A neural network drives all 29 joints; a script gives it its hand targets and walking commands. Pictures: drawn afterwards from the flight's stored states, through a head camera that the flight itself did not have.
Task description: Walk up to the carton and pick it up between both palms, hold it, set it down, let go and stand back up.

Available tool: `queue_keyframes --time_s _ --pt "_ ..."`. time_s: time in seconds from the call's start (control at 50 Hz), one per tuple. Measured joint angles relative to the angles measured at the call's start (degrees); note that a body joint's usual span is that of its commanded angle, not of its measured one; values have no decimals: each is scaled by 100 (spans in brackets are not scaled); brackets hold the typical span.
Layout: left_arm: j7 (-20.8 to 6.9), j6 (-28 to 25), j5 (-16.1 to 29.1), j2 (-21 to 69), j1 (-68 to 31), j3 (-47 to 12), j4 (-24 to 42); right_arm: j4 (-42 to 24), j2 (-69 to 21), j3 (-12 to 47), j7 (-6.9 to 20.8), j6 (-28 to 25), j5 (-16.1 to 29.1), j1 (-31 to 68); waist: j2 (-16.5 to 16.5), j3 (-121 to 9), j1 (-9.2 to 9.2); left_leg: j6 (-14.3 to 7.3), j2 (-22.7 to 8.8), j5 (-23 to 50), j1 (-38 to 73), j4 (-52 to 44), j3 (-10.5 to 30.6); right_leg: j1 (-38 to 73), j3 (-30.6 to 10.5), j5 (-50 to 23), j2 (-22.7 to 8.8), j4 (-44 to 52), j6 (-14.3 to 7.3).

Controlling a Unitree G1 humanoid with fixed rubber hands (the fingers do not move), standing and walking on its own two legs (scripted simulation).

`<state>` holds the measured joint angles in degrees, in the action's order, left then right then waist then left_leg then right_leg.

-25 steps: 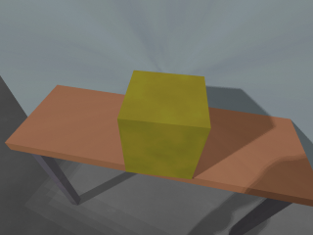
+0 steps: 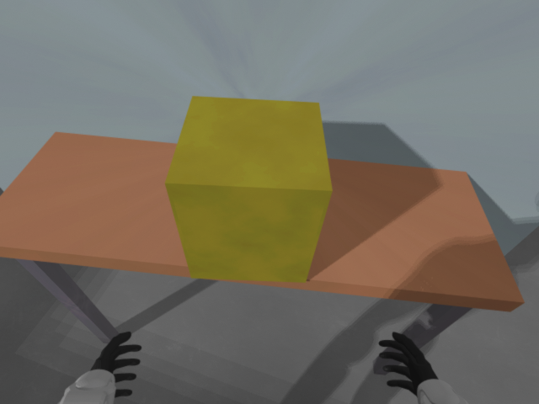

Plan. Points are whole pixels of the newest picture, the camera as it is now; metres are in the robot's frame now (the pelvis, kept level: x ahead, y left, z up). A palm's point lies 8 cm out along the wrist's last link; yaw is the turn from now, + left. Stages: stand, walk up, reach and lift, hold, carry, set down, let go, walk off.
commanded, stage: reach and lift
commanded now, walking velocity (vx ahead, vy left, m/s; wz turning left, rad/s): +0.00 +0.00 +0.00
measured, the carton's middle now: (252, 194) +0.45 +0.03 +0.05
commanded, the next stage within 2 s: none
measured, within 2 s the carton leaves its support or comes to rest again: neither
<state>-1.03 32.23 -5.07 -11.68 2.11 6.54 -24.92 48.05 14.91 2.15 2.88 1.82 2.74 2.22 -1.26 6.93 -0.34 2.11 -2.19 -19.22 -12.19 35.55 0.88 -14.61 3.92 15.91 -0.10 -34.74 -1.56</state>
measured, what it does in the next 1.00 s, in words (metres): stands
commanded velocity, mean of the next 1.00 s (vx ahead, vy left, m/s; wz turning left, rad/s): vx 0.00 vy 0.00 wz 0.00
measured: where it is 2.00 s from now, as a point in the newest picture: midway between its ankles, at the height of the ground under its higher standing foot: outside the picture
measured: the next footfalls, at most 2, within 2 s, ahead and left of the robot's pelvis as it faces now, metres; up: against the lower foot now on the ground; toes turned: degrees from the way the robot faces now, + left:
none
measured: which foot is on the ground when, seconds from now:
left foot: down 0.00-1.00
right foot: down 0.00-1.00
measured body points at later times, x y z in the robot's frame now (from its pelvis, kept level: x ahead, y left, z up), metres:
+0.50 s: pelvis +0.02 +0.01 +0.02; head +0.02 +0.03 +0.47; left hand +0.17 +0.25 -0.07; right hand +0.18 -0.21 -0.06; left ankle +0.00 +0.14 -0.73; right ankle +0.03 -0.10 -0.73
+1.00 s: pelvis +0.02 +0.03 +0.02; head +0.01 +0.04 +0.47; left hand +0.19 +0.24 -0.03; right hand +0.18 -0.20 -0.03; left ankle +0.00 +0.14 -0.73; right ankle +0.03 -0.10 -0.73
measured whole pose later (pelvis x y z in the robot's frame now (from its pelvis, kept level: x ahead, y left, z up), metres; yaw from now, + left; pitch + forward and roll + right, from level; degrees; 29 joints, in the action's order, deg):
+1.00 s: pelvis +0.02 +0.03 +0.02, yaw -3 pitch -4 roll +0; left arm 4.9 5.4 4.8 -9.5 19.4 -0.7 -13.4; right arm 22.7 8.7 -2.7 3.1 -7.5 4.4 -19.5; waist -1.0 2.9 3.3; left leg 0.1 -1.3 -12.7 -2.0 18.9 -3.2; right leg -5.2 0.2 7.9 -0.4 -17.2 0.3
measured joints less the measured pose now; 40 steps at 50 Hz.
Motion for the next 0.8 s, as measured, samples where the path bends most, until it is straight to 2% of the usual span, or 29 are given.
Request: queue_keyframes --time_s 0.08,0.16,0.26,0.4,0.56,0.8 --pt "0 -227 -106 149 209 138 -325 -371 -116 -127 -56 23 -143 -570 -72 -62 57 -3 -14 209 260 -464 -86 162 -71 -132 25 313 -16" --pt "84 -546 6 81 408 250 -446 -737 -364 -301 -84 -41 -310 -968 -155 -21 164 15 -69 238 168 -508 -157 32 -134 -185 83 346 -43" --pt "226 -1006 342 -117 597 101 -251 -1011 -635 -409 -144 -322 -408 -1182 -191 -77 213 34 -81 260 36 -532 -159 -75 -137 -238 96 423 -35" --pt "229 -1443 597 -97 902 -193 50 -1101 -605 -371 -163 -710 -310 -1348 -55 -197 249 -38 -22 463 579 -1109 -210 501 -181 -487 57 1077 52" --pt "322 -1717 718 102 1158 -430 170 -1319 -570 -462 -54 -672 -237 -1518 -24 -250 305 -147 64 623 1021 -1553 -318 925 -281 -684 -10 1536 136" --pt "548 -2229 821 267 1449 -636 802 -1906 -592 -504 62 -863 -1 -1887 -22 -309 348 -206 104 648 1067 -1655 -403 995 -365 -795 -40 1747 182"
